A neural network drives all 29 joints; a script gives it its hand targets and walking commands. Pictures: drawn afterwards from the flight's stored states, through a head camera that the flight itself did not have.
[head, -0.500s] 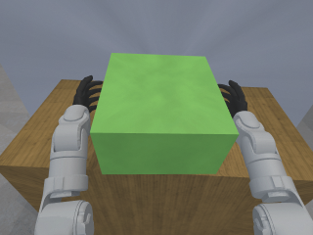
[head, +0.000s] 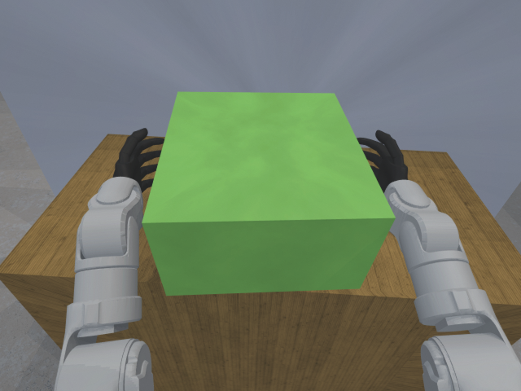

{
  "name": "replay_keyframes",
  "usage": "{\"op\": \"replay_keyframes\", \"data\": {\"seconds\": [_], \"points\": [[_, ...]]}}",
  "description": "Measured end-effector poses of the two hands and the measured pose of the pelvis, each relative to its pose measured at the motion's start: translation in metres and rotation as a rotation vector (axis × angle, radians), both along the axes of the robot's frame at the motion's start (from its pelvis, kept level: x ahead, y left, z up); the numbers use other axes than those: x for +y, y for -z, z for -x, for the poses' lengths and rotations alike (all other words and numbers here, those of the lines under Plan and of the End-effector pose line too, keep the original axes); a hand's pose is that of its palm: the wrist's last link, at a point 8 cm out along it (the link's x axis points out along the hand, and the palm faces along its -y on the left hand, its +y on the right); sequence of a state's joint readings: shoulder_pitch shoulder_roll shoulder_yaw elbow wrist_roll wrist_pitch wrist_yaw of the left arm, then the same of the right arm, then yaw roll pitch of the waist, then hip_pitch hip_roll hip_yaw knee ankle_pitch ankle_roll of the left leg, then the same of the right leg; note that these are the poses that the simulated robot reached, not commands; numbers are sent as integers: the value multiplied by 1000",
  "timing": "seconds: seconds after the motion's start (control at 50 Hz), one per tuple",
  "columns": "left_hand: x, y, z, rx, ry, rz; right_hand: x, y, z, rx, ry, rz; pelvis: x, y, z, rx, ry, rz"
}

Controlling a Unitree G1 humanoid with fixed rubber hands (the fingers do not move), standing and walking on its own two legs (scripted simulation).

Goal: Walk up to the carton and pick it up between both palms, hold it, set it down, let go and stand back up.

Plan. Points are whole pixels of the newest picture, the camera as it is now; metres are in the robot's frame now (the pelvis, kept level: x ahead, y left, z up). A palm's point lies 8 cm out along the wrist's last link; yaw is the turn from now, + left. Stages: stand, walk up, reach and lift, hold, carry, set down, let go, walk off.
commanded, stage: hold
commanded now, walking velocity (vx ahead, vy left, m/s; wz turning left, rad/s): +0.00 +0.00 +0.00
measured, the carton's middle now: (260, 181) +0.41 +0.00 +0.15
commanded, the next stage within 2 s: none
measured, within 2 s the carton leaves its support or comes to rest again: neither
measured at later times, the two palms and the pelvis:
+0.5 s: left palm (136, 171) +0.37 +0.18 +0.20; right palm (396, 169) +0.38 -0.20 +0.20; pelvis +0.01 -0.01 +0.00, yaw +0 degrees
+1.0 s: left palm (136, 173) +0.37 +0.18 +0.20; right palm (398, 180) +0.36 -0.20 +0.19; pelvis +0.00 +0.00 +0.00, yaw -1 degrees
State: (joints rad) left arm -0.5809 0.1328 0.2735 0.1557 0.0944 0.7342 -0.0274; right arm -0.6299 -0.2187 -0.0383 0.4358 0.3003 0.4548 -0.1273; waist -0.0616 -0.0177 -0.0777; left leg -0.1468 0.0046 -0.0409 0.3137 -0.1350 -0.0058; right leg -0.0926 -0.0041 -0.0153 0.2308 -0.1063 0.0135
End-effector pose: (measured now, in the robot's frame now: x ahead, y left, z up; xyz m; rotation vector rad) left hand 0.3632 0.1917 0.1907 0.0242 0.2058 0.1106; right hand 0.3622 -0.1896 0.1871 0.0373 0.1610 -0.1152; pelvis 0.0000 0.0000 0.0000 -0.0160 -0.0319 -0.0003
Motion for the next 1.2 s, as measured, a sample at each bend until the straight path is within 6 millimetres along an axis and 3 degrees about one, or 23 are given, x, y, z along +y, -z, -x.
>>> {"op": "replay_keyframes", "data": {"seconds": [0.18,0.42,0.7,0.96,1.2], "points": [[-9,-7,-1,-12,-6,2,-9,-3,2,-16,4,-15,-3,0,1,25,7,-2],[-14,-15,-9,-8,-14,4,-14,-17,-12,-9,-5,7,-12,0,-7,8,11,-4],[-1,-6,-6,-19,-9,11,-2,-11,-9,-16,1,8,-6,0,-11,6,-7,1],[-9,-10,-5,1,-3,-3,-10,-3,-1,-1,6,-17,0,0,-3,14,8,-2],[-11,-21,-6,-22,-19,9,-11,-25,-9,-24,-5,7,-10,0,-4,8,8,-2]]}}
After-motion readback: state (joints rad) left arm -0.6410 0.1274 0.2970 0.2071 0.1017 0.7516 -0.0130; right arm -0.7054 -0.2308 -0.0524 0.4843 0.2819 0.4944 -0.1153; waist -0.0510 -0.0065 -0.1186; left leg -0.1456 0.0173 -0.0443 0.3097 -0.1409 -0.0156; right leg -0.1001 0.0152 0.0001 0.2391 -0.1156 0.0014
